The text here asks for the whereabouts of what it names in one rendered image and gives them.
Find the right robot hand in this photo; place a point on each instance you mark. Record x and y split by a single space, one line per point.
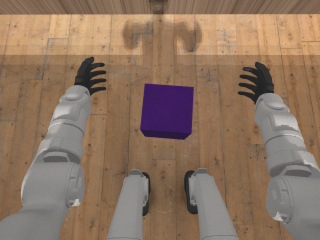
263 82

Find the left robot hand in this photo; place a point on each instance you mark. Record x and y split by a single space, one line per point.
84 75

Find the robot right upper arm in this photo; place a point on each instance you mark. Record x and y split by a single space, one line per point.
294 201

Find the left robot thigh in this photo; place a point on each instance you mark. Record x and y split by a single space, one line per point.
127 221

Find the robot left upper arm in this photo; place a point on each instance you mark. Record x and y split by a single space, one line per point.
50 190

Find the robot right foot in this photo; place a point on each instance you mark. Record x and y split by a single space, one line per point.
193 209

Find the carton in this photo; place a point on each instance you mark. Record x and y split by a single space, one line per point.
167 111

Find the robot right forearm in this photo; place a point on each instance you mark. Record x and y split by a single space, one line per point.
285 148

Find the robot left forearm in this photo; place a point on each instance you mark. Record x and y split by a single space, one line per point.
63 142

